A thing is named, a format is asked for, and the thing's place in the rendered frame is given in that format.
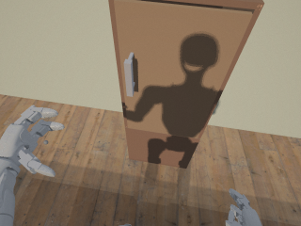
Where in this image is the left robot hand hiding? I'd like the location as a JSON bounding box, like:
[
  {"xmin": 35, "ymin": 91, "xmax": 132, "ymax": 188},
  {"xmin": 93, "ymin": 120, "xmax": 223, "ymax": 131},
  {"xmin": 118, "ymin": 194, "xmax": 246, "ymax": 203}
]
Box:
[{"xmin": 0, "ymin": 105, "xmax": 65, "ymax": 177}]

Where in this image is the cupboard door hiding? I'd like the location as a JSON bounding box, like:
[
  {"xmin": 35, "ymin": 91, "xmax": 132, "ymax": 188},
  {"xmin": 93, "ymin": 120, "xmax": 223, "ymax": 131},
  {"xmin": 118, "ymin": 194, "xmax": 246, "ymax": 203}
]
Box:
[{"xmin": 114, "ymin": 0, "xmax": 253, "ymax": 138}]

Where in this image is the robot left forearm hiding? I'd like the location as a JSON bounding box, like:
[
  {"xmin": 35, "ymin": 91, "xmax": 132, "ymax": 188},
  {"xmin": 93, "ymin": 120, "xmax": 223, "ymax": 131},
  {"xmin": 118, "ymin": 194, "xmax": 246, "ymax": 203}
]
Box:
[{"xmin": 0, "ymin": 157, "xmax": 21, "ymax": 226}]

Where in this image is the right robot hand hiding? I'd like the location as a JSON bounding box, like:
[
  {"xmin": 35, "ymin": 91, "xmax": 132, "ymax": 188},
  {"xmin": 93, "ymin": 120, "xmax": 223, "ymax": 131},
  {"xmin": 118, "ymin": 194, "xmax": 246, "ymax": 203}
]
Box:
[{"xmin": 225, "ymin": 188, "xmax": 262, "ymax": 226}]

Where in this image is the handle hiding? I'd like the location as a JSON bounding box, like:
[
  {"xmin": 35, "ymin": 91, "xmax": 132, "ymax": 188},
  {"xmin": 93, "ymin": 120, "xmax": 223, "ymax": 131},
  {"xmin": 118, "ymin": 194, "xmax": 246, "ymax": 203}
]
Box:
[{"xmin": 123, "ymin": 52, "xmax": 135, "ymax": 97}]

